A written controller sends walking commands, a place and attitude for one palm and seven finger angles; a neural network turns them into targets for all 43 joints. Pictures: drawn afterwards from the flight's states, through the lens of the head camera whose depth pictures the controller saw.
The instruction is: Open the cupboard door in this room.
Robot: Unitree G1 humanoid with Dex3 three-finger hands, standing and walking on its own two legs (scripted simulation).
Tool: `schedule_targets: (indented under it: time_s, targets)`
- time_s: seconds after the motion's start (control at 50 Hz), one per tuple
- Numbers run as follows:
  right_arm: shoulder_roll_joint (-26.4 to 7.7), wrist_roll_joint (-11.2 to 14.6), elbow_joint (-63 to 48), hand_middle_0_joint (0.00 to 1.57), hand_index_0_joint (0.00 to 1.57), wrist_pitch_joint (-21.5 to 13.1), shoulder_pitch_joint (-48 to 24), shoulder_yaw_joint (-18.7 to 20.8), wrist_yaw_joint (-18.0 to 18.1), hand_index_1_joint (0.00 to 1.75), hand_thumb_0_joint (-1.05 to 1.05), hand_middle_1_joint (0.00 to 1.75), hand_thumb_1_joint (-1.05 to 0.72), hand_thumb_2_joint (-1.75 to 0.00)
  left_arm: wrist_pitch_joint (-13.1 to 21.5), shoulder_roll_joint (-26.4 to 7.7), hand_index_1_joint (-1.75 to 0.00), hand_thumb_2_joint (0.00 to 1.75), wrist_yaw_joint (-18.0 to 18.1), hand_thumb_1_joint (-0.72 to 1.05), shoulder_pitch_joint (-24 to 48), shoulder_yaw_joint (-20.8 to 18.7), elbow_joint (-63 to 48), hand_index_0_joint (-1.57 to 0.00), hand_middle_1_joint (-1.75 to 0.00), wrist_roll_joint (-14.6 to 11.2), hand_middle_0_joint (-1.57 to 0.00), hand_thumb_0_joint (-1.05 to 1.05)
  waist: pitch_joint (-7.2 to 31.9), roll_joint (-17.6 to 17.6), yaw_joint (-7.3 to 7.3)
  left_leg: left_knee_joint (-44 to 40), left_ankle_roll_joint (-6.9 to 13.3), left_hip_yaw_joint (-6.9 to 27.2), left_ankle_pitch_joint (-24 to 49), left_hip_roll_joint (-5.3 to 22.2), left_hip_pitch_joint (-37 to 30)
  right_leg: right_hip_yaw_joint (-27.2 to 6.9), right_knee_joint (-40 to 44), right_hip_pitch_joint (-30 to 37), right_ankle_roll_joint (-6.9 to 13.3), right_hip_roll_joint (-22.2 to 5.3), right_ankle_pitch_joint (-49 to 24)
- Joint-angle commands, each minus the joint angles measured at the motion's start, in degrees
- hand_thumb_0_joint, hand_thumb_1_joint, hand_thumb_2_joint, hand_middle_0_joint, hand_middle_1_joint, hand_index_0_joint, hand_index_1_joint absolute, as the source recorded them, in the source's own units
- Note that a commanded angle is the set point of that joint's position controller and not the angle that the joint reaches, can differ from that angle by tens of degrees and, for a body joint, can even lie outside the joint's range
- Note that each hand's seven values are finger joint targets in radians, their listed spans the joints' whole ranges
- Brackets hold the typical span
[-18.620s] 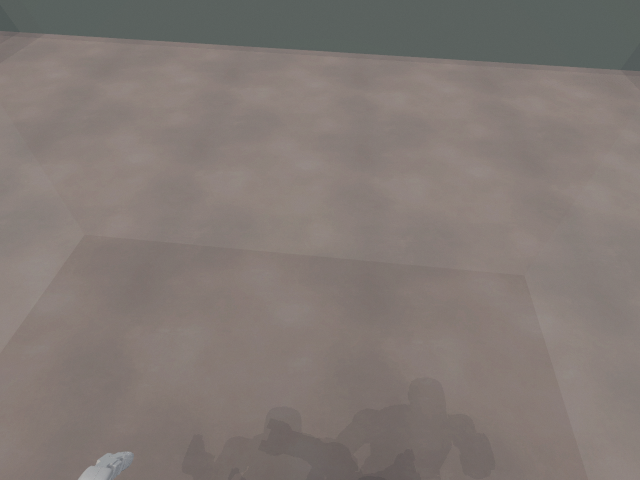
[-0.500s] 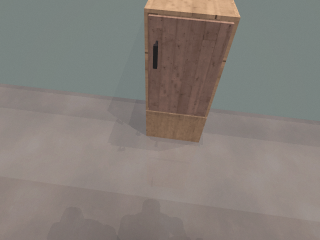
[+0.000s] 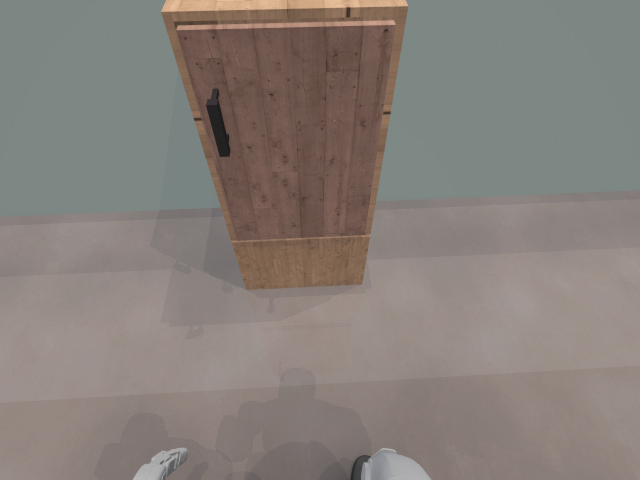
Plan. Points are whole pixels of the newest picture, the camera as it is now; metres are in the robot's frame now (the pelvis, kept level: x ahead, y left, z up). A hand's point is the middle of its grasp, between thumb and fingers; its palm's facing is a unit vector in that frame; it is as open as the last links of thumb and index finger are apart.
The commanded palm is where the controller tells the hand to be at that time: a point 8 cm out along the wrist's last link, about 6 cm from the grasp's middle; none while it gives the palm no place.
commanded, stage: take the last steps up to it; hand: left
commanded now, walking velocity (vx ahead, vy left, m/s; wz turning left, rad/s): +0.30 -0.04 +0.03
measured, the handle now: (220, 123) +0.75 +0.20 +0.00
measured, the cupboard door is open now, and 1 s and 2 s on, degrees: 0 0 0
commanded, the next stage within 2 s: come to a stop and stand still in 0.44 s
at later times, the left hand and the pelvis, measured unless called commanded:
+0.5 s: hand out of the picture +0.13 +0.16 -0.16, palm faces +0.14 -0.98 -0.16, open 7.4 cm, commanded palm none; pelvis +0.17 -0.01 +0.02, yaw +3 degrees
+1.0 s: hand (231, 381) +0.28 +0.14 -0.14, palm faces +0.08 -0.95 -0.30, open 7.4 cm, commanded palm none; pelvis +0.22 -0.06 +0.02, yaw +3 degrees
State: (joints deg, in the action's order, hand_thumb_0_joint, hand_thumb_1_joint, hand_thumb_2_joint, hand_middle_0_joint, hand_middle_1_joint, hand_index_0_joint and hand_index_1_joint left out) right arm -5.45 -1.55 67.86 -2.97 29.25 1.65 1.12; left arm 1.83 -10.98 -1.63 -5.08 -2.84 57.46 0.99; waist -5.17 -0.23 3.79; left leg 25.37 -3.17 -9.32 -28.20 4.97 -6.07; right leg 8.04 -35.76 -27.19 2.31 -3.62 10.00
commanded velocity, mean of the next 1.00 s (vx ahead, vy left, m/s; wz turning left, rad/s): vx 0.02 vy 0.02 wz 0.03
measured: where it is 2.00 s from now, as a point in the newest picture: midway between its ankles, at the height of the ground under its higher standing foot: outside the picture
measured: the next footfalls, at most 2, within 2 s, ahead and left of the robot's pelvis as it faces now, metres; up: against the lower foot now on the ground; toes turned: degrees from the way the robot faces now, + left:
left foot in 0.50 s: +0.25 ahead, +0.11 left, +0.00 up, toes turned +11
right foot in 0.82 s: +0.31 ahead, -0.15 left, +0.00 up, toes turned -4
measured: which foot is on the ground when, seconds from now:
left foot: down 0.00-0.00, up 0.02-0.48, down 0.50-0.86, up 0.88-1.00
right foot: down 0.00-0.50, up 0.52-0.80, down 0.82-1.00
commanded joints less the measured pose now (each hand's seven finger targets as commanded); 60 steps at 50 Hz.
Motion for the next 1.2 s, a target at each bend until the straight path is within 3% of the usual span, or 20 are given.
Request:
schedule_targets:
  time_s: [0.0, 0.02, 0.08, 0.16, 0.36, 0.44, 0.46, 0.48, 0.5, 0.56, 0.62, 0.74, 0.78, 0.8, 0.82, 0.84, 0.88, 0.94, 1.04, 1.18]
  targets:
    - [-6.8, 2.0, -5.9, 0.20, 0.20, -0.9, 0.3, 1.6, 0.1, 0.30, 0.00, 0.30, -0.90, -0.90, 2.1, -16.1, -0.30, 0.90, 1.9, 0.90, -28.0, -3.8, 6.4, -0.20, -0.30, -0.3, -0.20, 0.00, 20.7, 13.8, -11.51, 50.7, 2.9, 5.2, -6.0, -4.6, 34.9, -34.4, 12.3, 43.6, 11.8, -23.5, -22.5]
    - [-7.1, 2.1, -6.6, 0.20, 0.20, -0.4, -3.6, 1.7, 0.2, 0.30, 0.00, 0.30, -0.90, -0.90, 1.6, -14.7, -0.30, 0.90, 2.3, 0.90, -23.3, -3.4, 5.0, -0.20, -0.30, -0.9, -0.20, 0.00, 13.9, 6.4, -11.14, 55.2, 4.3, 9.9, -4.4, -1.5, 36.9, -31.2, 15.8, 36.0, 13.2, -23.1, -15.3]
    - [-5.8, 0.7, -7.0, 0.20, 0.20, 0.9, -7.7, 2.0, -0.7, 0.30, 0.00, 0.30, -0.90, -0.90, 1.7, -7.8, -0.30, 0.90, 2.4, 0.90, -9.7, -1.4, 1.7, -0.20, -0.30, -0.7, -0.20, 0.00, 2.5, 2.9, -5.55, 52.2, 4.1, 10.8, 7.9, 3.9, 36.1, -21.2, 21.6, 14.2, 6.9, -17.1, 5.7]
    - [-4.2, 0.0, -6.2, 0.20, 0.20, 2.8, -3.7, 1.9, -1.2, 0.30, 0.00, 0.30, -0.90, -0.90, 2.5, -4.4, -0.30, 0.90, 2.5, 0.90, -6.6, -0.2, 1.6, -0.20, -0.30, 0.1, -0.20, 0.00, 2.5, 5.8, -0.90, 40.9, 2.2, 8.2, 11.4, 3.8, 30.6, -9.7, 24.8, 5.8, 5.2, -12.1, 3.0]
    - [-6.0, 0.3, -11.8, 0.20, 0.20, 1.1, -19.9, 1.3, -2.2, 0.30, 0.00, 0.30, -0.90, -0.90, 2.8, -6.9, -0.30, 0.90, 2.1, 0.90, -14.5, -0.7, 4.6, -0.20, -0.30, 0.3, -0.20, 0.00, 1.5, 4.5, -5.67, 14.3, 1.7, 4.8, 12.4, 1.5, 32.0, -10.8, 22.4, 19.3, 7.9, -13.7, -7.5]
    - [-7.7, 0.2, -9.5, 0.20, 0.20, -0.3, -14.9, 1.0, -1.5, 0.30, 0.00, 0.30, -0.90, -0.90, 2.1, -5.9, -0.30, 0.90, 2.3, 0.90, -14.3, -0.3, 5.5, -0.20, -0.30, -0.4, -0.20, 0.00, 5.9, 1.4, -2.92, -0.1, 2.5, 2.9, 20.6, -1.1, 15.7, -5.7, 11.0, 18.4, 3.8, -9.1, -14.6]
    - [-11.0, 0.0, -8.1, 0.20, 0.20, -0.8, -10.4, 1.8, -1.2, 0.30, 0.00, 0.30, -0.90, -0.90, 2.0, -4.3, -0.30, 0.90, 2.1, 0.90, -15.2, 0.1, 5.2, -0.20, -0.30, -0.5, -0.20, 0.00, 9.2, -5.5, -1.47, -1.3, 4.9, 9.6, 29.0, 4.3, 5.2, -2.9, 1.4, 11.3, 1.1, -5.2, -10.1]
    - [-15.6, -0.3, -7.3, 0.20, 0.20, -0.8, -5.6, 2.8, -0.6, 0.30, 0.00, 0.30, -0.90, -0.90, 2.2, -1.7, -0.30, 0.90, 1.9, 0.90, -15.7, 0.7, 4.2, -0.20, -0.30, -0.7, -0.20, 0.00, 12.3, -14.3, 0.08, -2.3, 10.8, 21.9, 40.0, 15.3, -4.2, 1.6, -9.9, 0.8, -1.6, 0.3, 7.5]
    - [-16.4, 0.0, -6.2, 0.20, 0.20, 0.1, -3.6, 2.8, -0.4, 0.30, 0.00, 0.30, -0.90, -0.90, 2.3, -1.9, -0.30, 0.90, 2.1, 0.90, -13.3, 1.0, 3.1, -0.20, -0.30, -0.4, -0.20, 0.00, 11.0, -14.7, 0.92, -5.9, 15.5, 25.3, 43.8, 20.3, -3.7, -0.5, -20.1, -3.9, -1.9, 1.8, 25.8]
    - [-10.5, 0.4, -7.4, 0.20, 0.20, 0.1, -12.6, 0.8, 0.9, 0.30, 0.00, 0.30, -0.90, -0.90, 0.9, -1.4, -0.30, 0.90, 2.5, 0.90, -10.8, 0.8, 4.6, -0.20, -0.30, -0.5, -0.20, 0.00, 3.7, -7.8, -2.70, -5.6, 13.5, 15.8, 58.1, 15.9, 8.7, -6.7, -20.2, -1.2, -3.1, -3.3, 19.6]
    - [-10.1, 0.4, -8.3, 0.20, 0.20, 0.4, -16.4, 1.0, 1.4, 0.30, 0.00, 0.30, -0.90, -0.90, -0.8, 0.7, -0.30, 0.90, 3.0, 0.90, -14.5, 1.1, 5.9, -0.20, -0.30, -0.5, -0.20, 0.00, 5.4, -6.0, -4.36, -4.9, 10.4, 9.0, 63.6, 11.5, 11.5, -5.6, -9.3, 7.1, -4.4, -2.0, 12.1]
    - [-13.7, 0.5, -9.0, 0.20, 0.20, 2.8, -19.0, 3.4, 1.5, 0.30, 0.00, 0.30, -0.90, -0.90, -3.0, -3.1, -0.30, 0.90, 3.0, 0.90, -15.1, -0.3, 4.0, -0.20, -0.30, 0.3, -0.20, 0.00, 4.5, -9.1, -5.10, -1.4, 9.5, 8.8, 51.7, 11.5, 14.7, -3.0, -1.4, 10.9, -3.8, -0.8, 4.6]
    - [-13.5, 0.4, -9.5, 0.20, 0.20, 3.5, -19.5, 3.8, 1.4, 0.30, 0.00, 0.30, -0.90, -0.90, -2.7, -5.0, -0.30, 0.90, 3.0, 0.90, -15.4, -1.0, 3.0, -0.20, -0.30, 0.4, -0.20, 0.00, 4.3, -6.3, -5.87, 3.2, 6.8, 7.6, 44.4, 8.8, 16.9, -4.3, 4.6, 14.1, -3.0, -2.1, -9.4]
    - [-12.1, 0.7, -9.9, 0.20, 0.20, 3.9, -19.0, 4.0, 1.3, 0.30, 0.00, 0.30, -0.90, -0.90, -2.3, -7.5, -0.30, 0.90, 3.1, 0.90, -15.8, -1.4, 2.7, -0.20, -0.30, 0.8, -0.20, 0.00, 6.0, 0.4, -5.97, 9.0, 4.2, 4.6, 33.9, 4.1, 19.3, -9.4, 6.4, 16.8, -1.4, -6.5, -26.5]
    - [-9.4, 1.2, -10.3, 0.20, 0.20, 4.2, -16.7, 3.6, 0.8, 0.30, 0.00, 0.30, -0.90, -0.90, -2.0, -11.1, -0.30, 0.90, 3.2, 0.90, -14.3, -1.8, 2.1, -0.20, -0.30, 0.9, -0.20, 0.00, 7.1, 9.0, -4.99, 17.3, 1.8, 1.3, 14.7, -2.2, 24.0, -17.0, 9.3, 19.4, 3.4, -15.1, -38.7]
    - [-7.8, 1.5, -10.6, 0.20, 0.20, 5.1, -18.1, 3.3, 0.8, 0.30, 0.00, 0.30, -0.90, -0.90, -1.9, -11.9, -0.30, 0.90, 3.2, 0.90, -15.4, -1.9, 2.0, -0.20, -0.30, 0.4, -0.20, 0.00, 7.1, 10.9, -7.02, 26.8, 1.6, 4.7, -6.6, -4.7, 24.8, -19.9, 13.1, 17.5, 8.6, -20.5, -45.5]
    - [-8.2, 1.3, -10.3, 0.20, 0.20, 6.3, -18.6, 3.3, 1.0, 0.30, 0.00, 0.30, -0.90, -0.90, -2.0, -10.1, -0.30, 0.90, 4.0, 0.90, -12.3, -1.9, 1.0, -0.20, -0.30, 0.3, -0.20, 0.00, 6.5, 10.3, -6.64, 37.5, 2.1, 11.1, -7.1, -3.7, 27.4, -20.2, 14.4, 14.7, 10.6, -19.7, -38.7]
    - [-9.6, 0.9, -9.5, 0.20, 0.20, 6.4, -17.4, 3.4, 0.2, 0.30, 0.00, 0.30, -0.90, -0.90, -2.0, -9.6, -0.30, 0.90, 4.3, 0.90, -8.0, -1.7, -1.2, -0.20, -0.30, 0.2, -0.20, 0.00, 7.6, 7.4, -5.31, 43.5, 1.1, 12.2, 0.0, -3.8, 31.6, -16.5, 13.4, 18.0, 8.4, -16.2, -31.8]
    - [-11.0, 0.5, -10.6, 0.20, 0.20, 6.5, -18.0, 3.1, -0.7, 0.30, 0.00, 0.30, -0.90, -0.90, -1.7, -10.0, -0.30, 0.90, 4.5, 0.90, -9.2, -2.1, -2.1, -0.20, -0.30, 0.4, -0.20, 0.00, 10.7, 9.8, -6.80, 37.9, -0.3, 12.1, 3.6, -3.5, 32.7, -17.6, 16.3, 22.8, 7.1, -15.8, -18.6]
    - [-9.7, 1.0, -10.8, 0.20, 0.20, 5.3, -16.9, 2.1, -1.5, 0.30, 0.00, 0.30, -0.90, -0.90, -2.2, -11.7, -0.30, 0.90, 3.6, 0.90, -8.3, -2.3, -2.0, -0.20, -0.30, 1.2, -0.20, 0.00, 6.6, 12.7, -7.14, 16.8, 1.3, 7.1, 0.9, -3.9, 22.9, -19.2, 24.5, 14.4, 5.7, -13.2, 11.9]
